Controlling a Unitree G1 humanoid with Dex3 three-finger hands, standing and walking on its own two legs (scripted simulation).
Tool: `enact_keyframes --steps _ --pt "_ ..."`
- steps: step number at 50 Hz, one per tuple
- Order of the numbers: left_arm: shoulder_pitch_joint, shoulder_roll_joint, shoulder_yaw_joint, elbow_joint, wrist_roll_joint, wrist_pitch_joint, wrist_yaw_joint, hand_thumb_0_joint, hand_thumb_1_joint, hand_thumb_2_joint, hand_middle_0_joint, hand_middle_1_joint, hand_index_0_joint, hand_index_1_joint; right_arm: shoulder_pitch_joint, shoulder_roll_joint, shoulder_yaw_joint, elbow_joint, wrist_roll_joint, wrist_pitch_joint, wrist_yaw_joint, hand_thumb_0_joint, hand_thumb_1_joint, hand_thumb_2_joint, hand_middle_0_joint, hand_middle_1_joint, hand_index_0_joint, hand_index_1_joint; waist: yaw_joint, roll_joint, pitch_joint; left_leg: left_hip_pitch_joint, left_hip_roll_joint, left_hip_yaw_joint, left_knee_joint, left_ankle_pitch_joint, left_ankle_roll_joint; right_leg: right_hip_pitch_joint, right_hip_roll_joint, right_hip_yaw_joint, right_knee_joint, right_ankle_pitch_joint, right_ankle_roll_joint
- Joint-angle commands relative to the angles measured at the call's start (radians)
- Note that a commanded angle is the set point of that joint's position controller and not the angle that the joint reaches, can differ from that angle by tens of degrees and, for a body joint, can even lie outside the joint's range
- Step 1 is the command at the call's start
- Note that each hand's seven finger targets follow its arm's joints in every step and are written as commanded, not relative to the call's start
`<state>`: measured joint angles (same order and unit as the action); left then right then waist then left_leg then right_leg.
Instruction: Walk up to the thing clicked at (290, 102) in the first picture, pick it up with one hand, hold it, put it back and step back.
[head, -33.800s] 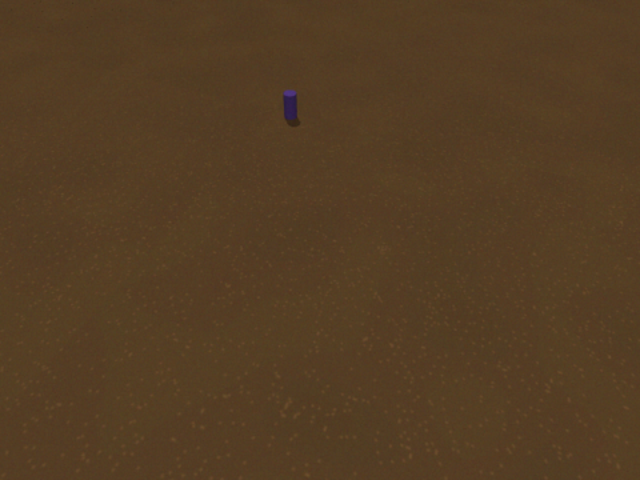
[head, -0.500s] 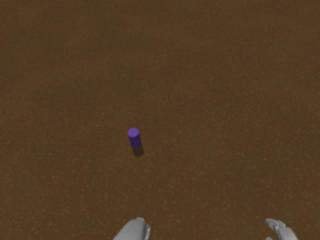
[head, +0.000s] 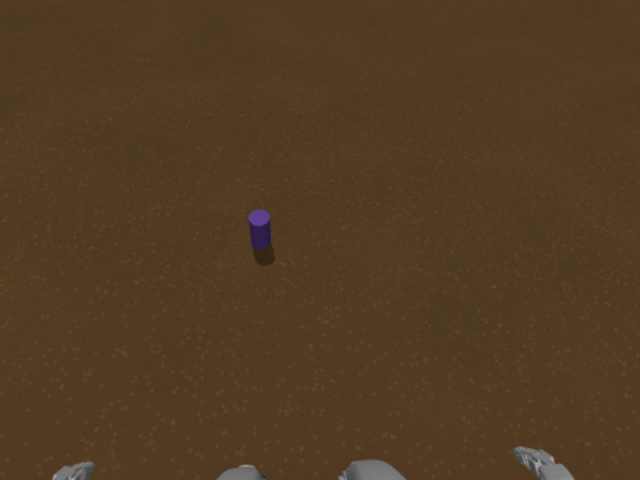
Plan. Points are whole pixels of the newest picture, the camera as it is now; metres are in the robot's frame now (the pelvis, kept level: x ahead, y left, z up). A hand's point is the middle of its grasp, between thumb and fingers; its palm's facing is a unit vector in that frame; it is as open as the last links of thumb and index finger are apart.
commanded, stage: step back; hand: left
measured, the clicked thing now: (260, 229) +0.96 +0.18 -0.69
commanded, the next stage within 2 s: stand in 1.28 s
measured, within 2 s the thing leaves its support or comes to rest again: neither
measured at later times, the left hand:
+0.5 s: hand out of the picture -0.04 +0.28 -0.14, palm faces +0.05 -0.90 -0.43, open 7.4 cm
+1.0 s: hand out of the picture -0.02 +0.25 -0.15, palm faces +0.07 -0.92 -0.38, open 7.4 cm
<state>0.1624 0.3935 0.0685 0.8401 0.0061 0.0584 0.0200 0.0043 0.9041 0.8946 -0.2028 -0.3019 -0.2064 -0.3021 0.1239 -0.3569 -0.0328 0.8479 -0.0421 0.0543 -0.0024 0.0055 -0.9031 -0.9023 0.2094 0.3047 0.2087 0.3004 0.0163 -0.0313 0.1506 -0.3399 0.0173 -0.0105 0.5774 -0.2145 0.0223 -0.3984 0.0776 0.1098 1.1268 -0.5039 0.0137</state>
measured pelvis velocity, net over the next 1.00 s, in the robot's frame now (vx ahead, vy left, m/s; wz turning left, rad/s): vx -0.07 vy -0.01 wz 0.06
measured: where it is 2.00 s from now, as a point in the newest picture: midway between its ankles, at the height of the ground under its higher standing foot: outside the picture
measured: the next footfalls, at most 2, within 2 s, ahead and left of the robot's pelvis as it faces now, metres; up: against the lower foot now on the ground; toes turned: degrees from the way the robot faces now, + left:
right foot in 0.12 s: -0.03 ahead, -0.14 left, +0.00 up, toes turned +0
left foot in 0.44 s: -0.07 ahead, +0.12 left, +0.00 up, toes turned +0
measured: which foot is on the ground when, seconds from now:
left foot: down 0.00-0.16, up 0.18-0.42, down 0.44-0.74, up 0.76-0.98, down 1.00-1.00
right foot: up 0.00-0.10, down 0.12-1.00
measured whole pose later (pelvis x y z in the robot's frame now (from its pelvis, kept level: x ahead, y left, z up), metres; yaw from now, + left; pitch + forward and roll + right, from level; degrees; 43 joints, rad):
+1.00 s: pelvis -0.07 -0.01 +0.00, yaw +3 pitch -2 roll +0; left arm 0.20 0.35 0.04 0.98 0.02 -0.03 0.00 0.01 0.90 0.89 -0.21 -0.30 -0.21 -0.30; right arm 0.16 -0.39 -0.05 0.98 -0.02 0.00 0.00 0.00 -0.91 -0.90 0.20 0.30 0.20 0.30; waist 0.03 0.03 0.09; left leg -0.32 0.03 -0.01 0.61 -0.30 0.00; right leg -0.24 -0.04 -0.05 0.63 -0.35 0.00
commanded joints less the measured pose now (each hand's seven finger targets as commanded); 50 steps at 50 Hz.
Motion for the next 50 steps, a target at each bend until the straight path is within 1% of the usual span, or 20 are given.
enact_keyframes --steps 1,5,6,7,8,9,12,17,22,23,24,25,26,32,35,37,39,42,46,50 --pt "0.045 0.168 0.043 -0.056 0.009 -0.051 0.014 0.000 0.900 0.900 -0.200 -0.300 -0.200 -0.300 0.007 -0.254 -0.077 -0.073 0.004 -0.016 -0.010 0.000 -0.900 -0.900 0.200 0.300 0.200 0.300 -0.038 0.250 -0.224 0.304 0.210 -0.185 -0.090 0.291 0.220 -0.004 -0.071 -0.061 -0.363 -0.012 0.019" --pt "0.164 0.171 0.047 0.048 0.023 -0.070 0.009 0.000 0.900 0.900 -0.200 -0.300 -0.200 -0.300 -0.029 -0.289 -0.083 -0.069 0.021 0.009 -0.002 0.000 -0.900 -0.900 0.200 0.300 0.200 0.300 0.008 0.219 -0.277 0.153 0.167 -0.142 -0.020 0.087 0.146 0.260 -0.041 -0.154 -0.755 0.204 -0.029" --pt "0.180 0.207 0.057 0.061 0.036 -0.073 0.010 0.000 0.900 0.900 -0.200 -0.300 -0.200 -0.300 -0.047 -0.245 -0.071 -0.077 0.024 0.009 -0.001 0.000 -0.900 -0.900 0.200 0.300 0.200 0.300 0.022 0.114 -0.245 -0.016 0.121 -0.117 0.067 -0.048 0.095 0.311 -0.096 -0.022 -0.744 0.196 -0.058" --pt "0.165 0.291 0.082 0.045 0.051 -0.076 0.010 0.000 0.900 0.900 -0.200 -0.300 -0.200 -0.300 -0.053 -0.180 -0.052 -0.097 0.029 0.003 -0.001 0.000 -0.900 -0.900 0.200 0.300 0.200 0.300 0.029 -0.141 -0.184 -0.257 -0.033 -0.068 0.224 -0.258 0.017 0.309 -0.296 0.312 -0.814 0.039 -0.125" --pt "0.056 0.405 0.102 -0.008 0.055 -0.069 0.012 0.000 0.900 0.900 -0.200 -0.300 -0.200 -0.300 -0.117 -0.213 -0.070 -0.112 0.021 0.007 -0.017 0.000 -0.900 -0.900 0.200 0.300 0.200 0.300 0.079 -0.240 -0.108 -0.186 -0.076 -0.154 0.406 -0.376 -0.035 -0.002 -0.514 0.518 -0.917 -0.093 -0.295" --pt "-0.030 0.391 0.102 -0.037 0.049 -0.073 0.016 0.000 0.900 0.900 -0.200 -0.300 -0.200 -0.300 -0.092 -0.267 -0.093 -0.090 0.023 0.005 -0.019 0.000 -0.900 -0.900 0.200 0.300 0.200 0.300 0.042 -0.205 -0.027 -0.122 -0.021 -0.222 0.526 -0.344 -0.043 -0.141 -0.544 0.546 -0.934 -0.131 -0.316" --pt "-0.103 0.222 0.063 -0.031 0.036 -0.086 0.015 0.000 0.900 0.900 -0.200 -0.300 -0.200 -0.300 0.023 -0.214 -0.070 -0.007 0.032 -0.013 -0.009 0.000 -0.900 -0.900 0.200 0.300 0.200 0.300 -0.048 -0.045 -0.051 -0.135 -0.108 -0.166 0.533 -0.198 -0.032 0.045 -0.285 0.086 -0.753 0.296 -0.179" --pt "0.063 0.244 0.079 0.001 0.055 -0.090 0.000 0.000 0.900 0.900 -0.200 -0.300 -0.200 -0.300 -0.022 -0.198 -0.055 -0.013 0.014 -0.044 -0.002 0.000 -0.900 -0.900 0.200 0.300 0.200 0.300 0.067 -0.161 -0.102 -0.191 -0.046 -0.060 0.224 -0.261 -0.056 0.300 -0.275 0.111 -0.753 0.054 -0.176" --pt "0.024 0.225 0.057 -0.011 0.035 -0.065 -0.016 0.000 0.900 0.900 -0.200 -0.300 -0.200 -0.300 0.092 -0.194 -0.075 0.059 0.005 -0.083 0.002 0.000 -0.900 -0.900 0.200 0.300 0.200 0.300 0.003 -0.104 -0.146 0.197 -0.065 0.030 -0.246 -0.104 -0.023 0.145 -0.269 0.047 -0.610 0.137 -0.148" --pt "0.043 0.177 0.041 -0.011 0.033 -0.063 -0.016 0.000 0.900 0.900 -0.200 -0.300 -0.200 -0.300 0.124 -0.217 -0.090 0.076 -0.004 -0.090 -0.002 0.000 -0.900 -0.900 0.200 0.300 0.200 0.300 -0.009 -0.014 -0.183 0.331 -0.007 -0.088 -0.232 -0.095 0.000 0.033 -0.242 0.014 -0.493 0.188 -0.114" --pt "0.036 0.117 0.026 -0.024 0.021 -0.065 -0.019 0.000 0.900 0.900 -0.200 -0.300 -0.200 -0.300 0.153 -0.273 -0.100 0.077 -0.014 -0.096 -0.007 0.000 -0.900 -0.900 0.200 0.300 0.200 0.300 -0.023 0.182 -0.192 0.365 0.182 -0.393 -0.322 -0.270 0.065 -0.115 -0.139 -0.073 -0.321 0.092 -0.065" --pt "-0.024 0.180 0.044 -0.015 0.015 -0.065 -0.015 0.000 0.900 0.900 -0.200 -0.300 -0.200 -0.300 0.109 -0.379 -0.109 0.061 -0.005 -0.094 -0.002 0.000 -0.900 -0.900 0.200 0.300 0.200 0.300 -0.041 0.221 -0.107 0.180 0.322 -0.602 -0.377 -0.580 0.204 -0.164 -0.100 -0.106 -0.240 -0.076 -0.039" --pt "-0.061 0.245 0.058 -0.008 0.026 -0.072 -0.017 0.000 0.900 0.900 -0.200 -0.300 -0.200 -0.300 0.073 -0.379 -0.116 0.057 0.006 -0.095 0.001 0.000 -0.900 -0.900 0.200 0.300 0.200 0.300 -0.046 0.182 -0.031 0.041 0.350 -0.592 -0.402 -0.609 0.243 -0.090 -0.141 -0.044 -0.177 -0.067 -0.048" --pt "0.020 0.176 0.050 0.047 0.015 -0.099 -0.037 0.000 0.900 0.900 -0.200 -0.300 -0.200 -0.300 0.048 -0.277 -0.088 0.055 0.000 -0.093 0.011 0.000 -0.900 -0.900 0.200 0.300 0.200 0.300 -0.026 0.212 -0.065 0.077 0.173 -0.244 -0.258 -0.223 0.141 0.069 -0.092 -0.139 -0.475 0.082 -0.029" --pt "0.133 0.167 0.055 0.101 0.027 -0.120 -0.013 0.000 0.900 0.900 -0.200 -0.300 -0.200 -0.300 0.010 -0.204 -0.062 0.038 0.021 -0.070 0.010 0.000 -0.900 -0.900 0.200 0.300 0.200 0.300 0.049 0.139 -0.149 -0.032 0.097 -0.100 0.012 -0.046 0.066 0.365 -0.063 -0.149 -0.731 0.272 -0.039" --pt "0.148 0.305 0.086 0.092 0.042 -0.132 0.003 0.000 0.900 0.900 -0.200 -0.300 -0.200 -0.300 0.010 -0.122 -0.034 0.002 0.028 -0.067 0.000 0.000 -0.900 -0.900 0.200 0.300 0.200 0.300 0.058 -0.143 -0.146 -0.305 -0.092 -0.038 0.328 -0.362 -0.008 0.427 -0.409 0.394 -0.889 0.099 -0.174" --pt "0.024 0.322 0.088 0.049 0.033 -0.128 -0.002 0.000 0.900 0.900 -0.200 -0.300 -0.200 -0.300 0.054 -0.234 -0.071 0.045 0.019 -0.069 -0.014 0.000 -0.900 -0.900 0.200 0.300 0.200 0.300 0.018 -0.048 -0.052 -0.178 0.019 -0.131 0.414 -0.381 -0.012 0.166 -0.527 0.457 -0.869 0.066 -0.311" --pt "-0.002 0.231 0.057 0.051 0.027 -0.139 0.000 0.000 0.900 0.900 -0.200 -0.300 -0.200 -0.300 0.071 -0.191 -0.058 0.074 0.030 -0.077 -0.001 0.000 -0.900 -0.900 0.200 0.300 0.200 0.300 -0.005 -0.040 -0.092 -0.134 0.021 -0.106 0.306 -0.270 -0.013 0.234 -0.361 0.143 -0.774 0.418 -0.210" --pt "-0.019 0.241 0.048 0.060 0.021 -0.131 -0.001 0.000 0.900 0.900 -0.200 -0.300 -0.200 -0.300 0.070 -0.165 -0.050 0.081 0.026 -0.072 0.003 0.000 -0.900 -0.900 0.200 0.300 0.200 0.300 -0.001 -0.122 -0.133 0.024 0.015 0.016 0.112 -0.187 -0.029 0.178 -0.324 0.025 -0.691 0.662 -0.178" --pt "-0.035 0.189 0.020 0.046 0.002 -0.103 0.001 0.000 0.900 0.900 -0.200 -0.300 -0.200 -0.300 0.079 -0.191 -0.067 0.117 0.013 -0.079 -0.009 0.000 -0.900 -0.900 0.200 0.300 0.200 0.300 -0.031 -0.047 -0.198 0.231 0.031 -0.018 -0.117 0.207 0.007 0.103 -0.232 -0.053 -0.507 0.628 -0.079"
